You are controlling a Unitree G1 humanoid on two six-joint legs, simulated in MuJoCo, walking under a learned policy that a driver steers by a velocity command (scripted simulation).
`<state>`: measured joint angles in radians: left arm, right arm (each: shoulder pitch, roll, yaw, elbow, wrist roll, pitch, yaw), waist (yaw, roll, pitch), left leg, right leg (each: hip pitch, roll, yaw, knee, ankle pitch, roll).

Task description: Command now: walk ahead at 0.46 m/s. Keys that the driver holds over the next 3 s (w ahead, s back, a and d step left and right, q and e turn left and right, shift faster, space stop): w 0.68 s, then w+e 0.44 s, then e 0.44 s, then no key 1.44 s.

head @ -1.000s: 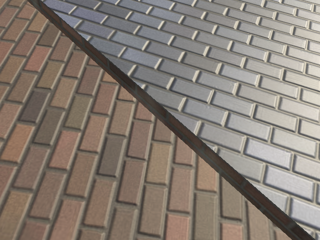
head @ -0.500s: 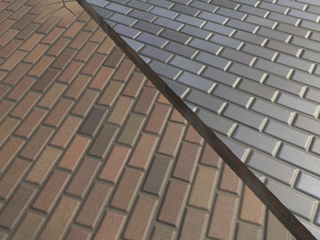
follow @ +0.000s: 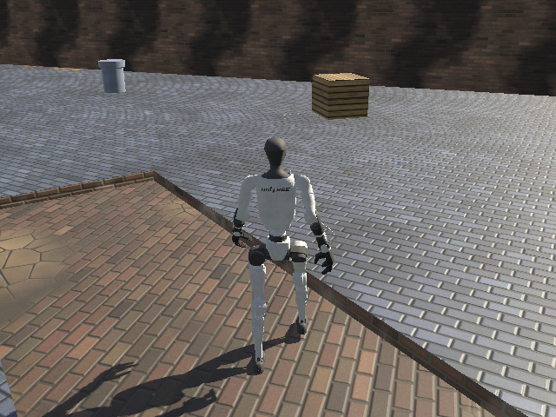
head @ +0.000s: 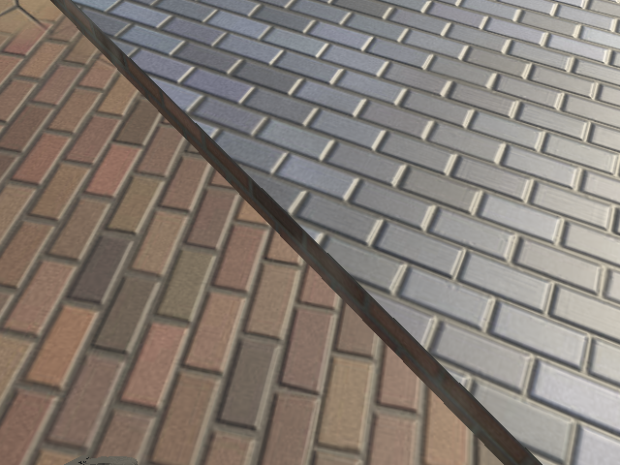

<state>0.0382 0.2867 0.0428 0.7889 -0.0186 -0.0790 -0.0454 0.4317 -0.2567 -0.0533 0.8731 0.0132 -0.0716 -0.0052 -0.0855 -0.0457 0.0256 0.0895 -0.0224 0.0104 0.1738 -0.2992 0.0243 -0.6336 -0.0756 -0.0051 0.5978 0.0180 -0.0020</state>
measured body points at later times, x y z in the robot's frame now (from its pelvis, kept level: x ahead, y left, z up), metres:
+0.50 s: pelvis +0.28 -0.04 +0.01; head +0.30 -0.04 +0.46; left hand +0.29 +0.25 -0.12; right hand +0.48 -0.29 -0.09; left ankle +0.47 +0.14 -0.69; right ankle +0.21 -0.13 -0.74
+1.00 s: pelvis +0.56 +0.03 +0.01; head +0.57 +0.03 +0.45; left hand +0.72 +0.28 -0.11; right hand +0.57 -0.25 -0.12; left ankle +0.51 +0.11 -0.74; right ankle +0.67 -0.16 -0.66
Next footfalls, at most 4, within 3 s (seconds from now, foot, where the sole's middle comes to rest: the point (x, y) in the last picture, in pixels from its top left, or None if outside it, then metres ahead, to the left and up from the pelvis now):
0.10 right None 0.25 -0.13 -0.78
0.64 left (236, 430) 0.55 0.11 -0.78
1.08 right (353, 336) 0.71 -0.15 -0.69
1.24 right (335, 342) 0.74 -0.12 -0.78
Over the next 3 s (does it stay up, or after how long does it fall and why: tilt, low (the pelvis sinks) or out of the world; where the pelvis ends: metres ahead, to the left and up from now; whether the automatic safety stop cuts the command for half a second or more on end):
stays up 1.03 -0.20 0.12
